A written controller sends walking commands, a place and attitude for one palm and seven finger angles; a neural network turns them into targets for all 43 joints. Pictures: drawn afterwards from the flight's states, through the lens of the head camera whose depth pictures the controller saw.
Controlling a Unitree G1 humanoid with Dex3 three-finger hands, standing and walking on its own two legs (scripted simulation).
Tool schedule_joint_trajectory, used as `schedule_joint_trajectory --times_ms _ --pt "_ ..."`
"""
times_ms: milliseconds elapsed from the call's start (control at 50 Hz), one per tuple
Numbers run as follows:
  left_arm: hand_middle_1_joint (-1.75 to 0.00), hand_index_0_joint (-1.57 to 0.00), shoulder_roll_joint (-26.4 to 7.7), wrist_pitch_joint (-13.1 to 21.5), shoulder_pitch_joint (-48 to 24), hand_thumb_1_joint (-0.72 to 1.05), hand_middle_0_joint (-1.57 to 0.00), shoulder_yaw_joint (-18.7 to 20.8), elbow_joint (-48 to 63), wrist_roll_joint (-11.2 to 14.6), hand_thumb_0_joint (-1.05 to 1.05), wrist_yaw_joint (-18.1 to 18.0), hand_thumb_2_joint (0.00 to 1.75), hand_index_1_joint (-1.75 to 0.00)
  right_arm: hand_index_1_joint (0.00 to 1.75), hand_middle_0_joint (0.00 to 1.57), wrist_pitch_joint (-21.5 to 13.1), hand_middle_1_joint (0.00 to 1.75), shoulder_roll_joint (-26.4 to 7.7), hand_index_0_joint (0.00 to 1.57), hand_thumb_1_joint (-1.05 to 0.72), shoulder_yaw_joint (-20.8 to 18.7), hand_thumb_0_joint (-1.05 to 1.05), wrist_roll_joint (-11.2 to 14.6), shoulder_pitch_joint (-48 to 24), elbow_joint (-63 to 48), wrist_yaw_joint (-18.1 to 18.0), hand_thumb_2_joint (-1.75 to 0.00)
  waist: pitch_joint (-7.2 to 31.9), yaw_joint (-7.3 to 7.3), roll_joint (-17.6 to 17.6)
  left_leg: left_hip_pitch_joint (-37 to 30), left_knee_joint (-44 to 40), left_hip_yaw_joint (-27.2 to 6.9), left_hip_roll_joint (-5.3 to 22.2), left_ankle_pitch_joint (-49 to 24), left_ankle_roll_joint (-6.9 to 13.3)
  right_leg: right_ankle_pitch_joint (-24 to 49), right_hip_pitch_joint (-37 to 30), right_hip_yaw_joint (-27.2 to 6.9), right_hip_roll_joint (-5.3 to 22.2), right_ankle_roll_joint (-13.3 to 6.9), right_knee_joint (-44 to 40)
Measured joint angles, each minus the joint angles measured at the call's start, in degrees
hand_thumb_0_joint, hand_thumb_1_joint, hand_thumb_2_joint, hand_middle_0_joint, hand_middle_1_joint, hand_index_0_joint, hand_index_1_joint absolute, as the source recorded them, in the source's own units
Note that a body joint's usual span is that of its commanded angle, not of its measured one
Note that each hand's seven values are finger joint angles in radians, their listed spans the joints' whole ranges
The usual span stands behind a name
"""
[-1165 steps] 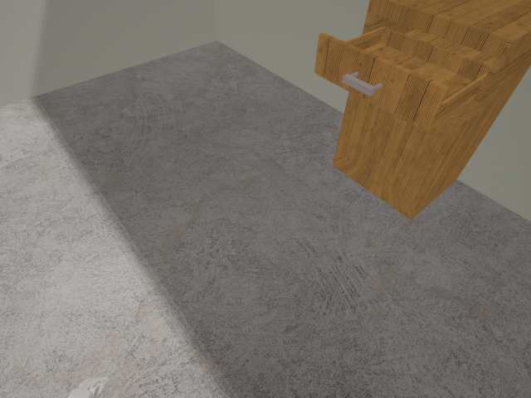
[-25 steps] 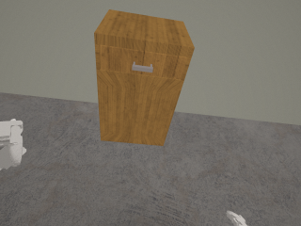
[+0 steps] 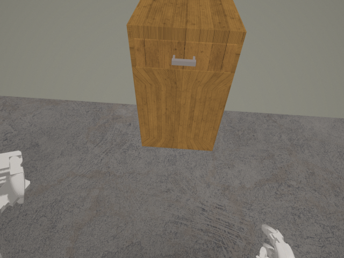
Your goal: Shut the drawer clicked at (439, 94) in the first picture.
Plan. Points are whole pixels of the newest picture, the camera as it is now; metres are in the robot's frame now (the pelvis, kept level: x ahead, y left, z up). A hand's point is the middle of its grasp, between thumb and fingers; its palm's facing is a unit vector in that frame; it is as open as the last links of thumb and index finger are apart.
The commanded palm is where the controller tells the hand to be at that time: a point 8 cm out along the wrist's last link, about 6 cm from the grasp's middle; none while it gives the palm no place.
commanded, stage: stop stepping back and stand still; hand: left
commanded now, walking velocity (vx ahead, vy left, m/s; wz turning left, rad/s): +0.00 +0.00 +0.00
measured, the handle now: (183, 59) +0.94 +0.00 -0.02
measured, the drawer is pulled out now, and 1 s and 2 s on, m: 0.00 0.00 0.00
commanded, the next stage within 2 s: let the arm hang, fingers relaxed in 0.58 s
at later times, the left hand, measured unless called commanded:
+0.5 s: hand (59, 161) +0.24 +0.22 +0.17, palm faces +0.33 -0.80 -0.50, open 3.2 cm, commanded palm +0.17 +0.26 +0.20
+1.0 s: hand out of the picture +0.08 +0.19 -0.14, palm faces +0.01 -0.97 -0.24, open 3.2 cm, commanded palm none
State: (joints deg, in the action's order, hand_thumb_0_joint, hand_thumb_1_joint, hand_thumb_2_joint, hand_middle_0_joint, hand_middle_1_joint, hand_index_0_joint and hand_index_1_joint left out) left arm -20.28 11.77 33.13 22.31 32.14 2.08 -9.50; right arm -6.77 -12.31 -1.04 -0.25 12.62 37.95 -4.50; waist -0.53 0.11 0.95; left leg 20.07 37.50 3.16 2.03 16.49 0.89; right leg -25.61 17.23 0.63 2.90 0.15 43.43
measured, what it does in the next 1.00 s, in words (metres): stands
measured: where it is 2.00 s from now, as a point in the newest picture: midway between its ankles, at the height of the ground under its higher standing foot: outside the picture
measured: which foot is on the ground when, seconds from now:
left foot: down 0.00-1.00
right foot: down 0.00-1.00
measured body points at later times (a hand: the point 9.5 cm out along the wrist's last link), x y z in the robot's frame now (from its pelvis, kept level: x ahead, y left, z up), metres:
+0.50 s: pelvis +0.04 -0.02 +0.02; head +0.07 -0.03 +0.47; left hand +0.21 +0.26 +0.20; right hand +0.20 -0.26 -0.08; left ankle +0.03 +0.11 -0.72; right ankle +0.02 -0.10 -0.72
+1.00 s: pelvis +0.02 +0.00 +0.02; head +0.04 +0.01 +0.47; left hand +0.08 +0.24 -0.13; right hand +0.09 -0.25 -0.12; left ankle +0.03 +0.11 -0.72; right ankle +0.02 -0.10 -0.72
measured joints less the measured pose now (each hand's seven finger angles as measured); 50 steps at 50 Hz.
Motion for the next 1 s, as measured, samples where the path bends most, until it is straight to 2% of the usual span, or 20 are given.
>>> schedule_joint_trajectory --times_ms 20,60,120,160,200,240,280,340,360,440,520,680,700,720,760,820,900,960,1000 --pt "-1.60 -1.41 0.1 0.2 -1.1 0.89 -1.41 -0.5 -0.3 -0.3 0.01 0.0 0.90 -1.60 0.30 0.20 -0.4 0.30 0.5 0.21 -0.91 -0.1 0.02 0.1 -0.8 -0.1 0.0 -0.90 -1.1 0.21 0.9 -0.6 0.3 0.6 -0.5 0.0 -0.4 -1.3 1.0 -1.0 -0.2 0.1 2.9" --pt "-1.60 -1.41 -0.4 0.2 -1.9 0.89 -1.41 -1.1 -0.1 -0.6 0.02 0.3 0.90 -1.60 0.30 0.20 -1.5 0.30 1.6 0.20 -0.91 0.3 0.02 0.0 -1.7 -0.6 0.6 -0.90 -2.1 -0.22 1.8 -1.9 -1.5 0.8 -0.9 -0.4 -1.1 -2.3 2.5 -0.7 -0.9 0.2 4.9" --pt "-1.60 -1.41 -2.4 0.2 -0.4 0.89 -1.41 -0.8 2.7 -1.0 0.02 0.5 0.90 -1.60 0.30 0.20 -2.3 0.30 2.7 0.20 -0.91 1.4 0.02 0.2 -1.7 -2.6 1.8 -0.90 -2.8 -1.11 1.3 -2.7 -3.6 0.0 -0.3 -1.5 -2.0 1.5 1.3 2.0 -2.2 0.4 -2.6" --pt "-1.60 -1.41 -3.9 1.0 1.7 0.88 -1.41 0.1 4.8 -1.1 0.02 0.6 0.90 -1.60 0.30 0.20 -1.8 0.30 2.7 0.20 -0.91 1.9 0.02 0.4 -1.7 -3.8 2.4 -0.90 -3.1 -1.40 -0.1 -1.8 -2.0 -0.7 0.5 -0.3 -2.0 8.0 0.2 3.0 -3.3 -1.6 -6.9" --pt "-1.60 -1.41 -4.3 1.6 3.5 0.88 -1.41 0.3 5.7 -0.7 0.02 0.9 0.90 -1.60 0.30 0.20 -0.5 0.30 2.4 0.21 -0.91 1.6 0.01 0.5 -1.8 -3.3 2.6 -0.90 -2.8 -1.39 -1.6 -0.1 2.6 -1.9 0.3 4.0 -1.4 8.4 -0.2 3.5 -4.1 -3.4 -8.0" --pt "-1.60 -1.41 -4.0 1.9 4.7 0.88 -1.41 0.4 5.1 -0.3 0.01 1.1 0.90 -1.60 0.30 0.20 1.0 0.30 2.0 0.21 -0.91 1.1 0.01 0.8 -1.5 -2.3 2.6 -0.90 -2.1 -0.89 -2.1 1.2 7.1 -1.8 -0.7 5.8 -1.1 8.5 -1.2 3.1 -4.1 -3.8 -10.5" --pt "-1.60 -1.41 -3.4 2.1 5.7 0.88 -1.41 1.0 3.6 -0.2 0.01 0.8 0.90 -1.60 0.30 0.20 2.0 0.30 1.6 0.21 -0.91 1.0 0.02 0.9 -1.2 -1.5 2.4 -0.90 -1.5 -0.61 -1.7 0.4 5.6 -0.7 -1.4 5.4 -0.8 9.2 -2.0 2.4 -3.6 -3.8 -12.5" --pt "-1.60 -1.41 -2.4 1.9 6.4 0.88 -1.41 1.0 0.8 -0.1 0.01 0.2 0.90 -1.60 0.30 0.20 2.1 0.30 0.4 0.21 -0.91 0.9 0.02 0.9 -0.6 -1.5 1.6 -0.90 -1.5 -0.93 -2.1 -4.1 -5.7 0.4 -1.3 -3.1 -0.1 8.7 -2.9 2.3 -3.5 -3.2 -12.7" --pt "-1.60 -1.41 -2.0 1.8 6.2 0.88 -1.41 0.6 0.0 0.0 0.01 0.1 0.90 -1.60 0.30 0.20 1.9 0.30 -0.2 0.21 -0.91 0.7 0.02 0.9 -0.5 -1.5 1.3 -0.90 -1.7 -1.01 -2.8 -5.7 -8.2 0.2 -0.9 -3.1 -0.3 8.1 -2.9 2.6 -3.8 -3.0 -12.0" --pt "-1.60 -1.41 -0.8 0.2 3.6 0.88 -1.41 -1.8 -2.3 -0.4 0.01 0.5 0.90 -1.60 0.30 0.20 1.8 0.30 -0.5 0.20 -0.91 0.1 0.02 1.1 -1.1 -0.6 0.6 -0.90 -2.3 -0.04 -2.0 -7.3 -9.4 0.5 -1.3 -0.9 -1.1 7.5 -4.0 2.2 -3.5 -2.7 -12.4" --pt "-1.60 -1.40 -0.8 0.1 2.9 0.88 -1.41 -3.0 -0.4 -0.7 0.02 0.7 0.90 -1.60 0.30 0.20 1.4 0.30 -0.2 0.20 -0.91 0.4 0.02 1.1 -2.4 -1.9 0.7 -0.90 -3.2 -0.19 -1.6 -7.3 -9.6 0.5 -0.8 -1.1 -1.3 8.2 -4.6 2.3 -4.0 -2.7 -13.9" --pt "-1.60 -1.40 -3.9 1.4 5.0 0.88 -1.41 -0.8 2.7 0.2 0.01 0.8 0.90 -1.60 0.30 0.20 2.4 0.30 0.8 0.20 -0.91 0.6 0.02 1.1 -4.4 -4.5 1.0 -0.90 -2.8 -1.17 -1.6 -7.5 -10.4 0.8 -0.2 -1.5 -1.4 9.5 -5.2 2.0 -4.7 -2.8 -16.0" --pt "-1.60 -1.40 -4.5 2.2 3.2 0.88 -1.41 -2.0 -0.8 -0.7 0.01 1.9 0.90 -1.60 0.30 0.20 1.3 0.30 0.2 0.20 -0.91 0.3 0.02 1.2 -4.5 -3.4 2.0 -0.90 -2.0 -0.99 -2.2 -6.3 -9.5 0.5 -0.3 -1.7 -1.2 9.7 -4.3 2.3 -4.5 -2.5 -15.4" --pt "-1.60 -1.40 -4.9 1.4 -0.3 0.89 -1.41 -4.7 -6.8 -1.7 0.01 3.6 0.90 -1.60 0.30 0.20 0.8 0.30 -1.0 0.20 -0.91 -0.1 0.01 1.2 -4.8 -1.7 3.3 -0.90 -1.2 -0.45 -3.0 -5.0 -8.2 0.2 -0.6 -1.7 -1.0 9.5 -3.3 2.5 -4.1 -2.3 -14.4" --pt "-1.59 -1.39 -3.6 -3.3 -7.2 0.89 -1.39 -10.2 -21.5 -2.8 0.00 6.5 0.90 -1.59 0.30 0.20 1.8 0.30 -3.6 0.20 -0.91 -0.3 0.01 1.1 -5.7 1.3 4.8 -0.90 0.6 0.08 -5.1 -3.2 -6.3 -0.1 -1.2 -0.4 -0.6 8.1 -1.5 2.9 -3.5 -2.2 -12.1" --pt "-1.54 -1.34 1.3 -10.2 -14.5 0.89 -1.34 -15.6 -44.4 -3.6 0.00 8.3 0.90 -1.55 0.30 0.20 4.4 0.30 -5.2 0.20 -0.91 -0.3 0.01 0.3 -6.3 5.0 5.4 -0.90 1.8 -0.29 -6.5 -1.4 -3.6 -0.2 -1.9 0.7 0.0 6.7 0.4 3.0 -2.6 -1.8 -8.9" --pt "-1.43 -1.23 6.0 -14.3 -17.3 0.90 -1.24 -20.3 -64.7 -3.7 0.01 9.0 0.90 -1.44 0.30 0.20 6.7 0.30 -3.6 0.20 -0.91 0.5 0.01 -0.8 -4.1 8.0 5.3 -0.90 0.0 -1.20 -3.3 -2.3 -3.5 0.1 -2.4 0.4 0.2 6.3 0.1 2.7 -2.0 -1.8 -7.5" --pt "-1.33 -1.13 8.8 -15.1 -17.1 0.90 -1.14 -22.6 -74.1 -3.5 0.01 8.9 0.90 -1.33 0.30 0.20 7.8 0.30 -1.9 0.20 -0.91 1.4 0.01 -1.1 -1.7 10.9 5.1 -0.90 -1.9 -1.23 -0.6 -3.5 -5.1 -0.2 -2.2 -0.7 0.1 7.6 -1.3 3.0 -2.3 -1.8 -9.5" --pt "-1.30 -1.06 8.4 -14.6 -17.1 0.90 -1.06 -21.8 -78.4 -3.9 0.01 7.2 0.89 -1.26 0.30 0.20 8.2 0.30 -0.7 0.20 -0.91 1.8 0.01 -1.1 -0.1 13.2 4.8 -0.90 -2.9 -0.76 0.6 -4.0 -6.5 -0.6 -1.8 -1.7 0.0 8.9 -2.3 3.4 -2.8 -2.0 -11.7"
